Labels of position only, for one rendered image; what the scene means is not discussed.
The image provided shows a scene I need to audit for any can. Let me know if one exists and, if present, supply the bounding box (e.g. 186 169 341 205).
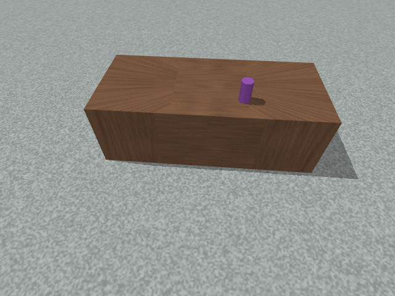
238 77 254 104

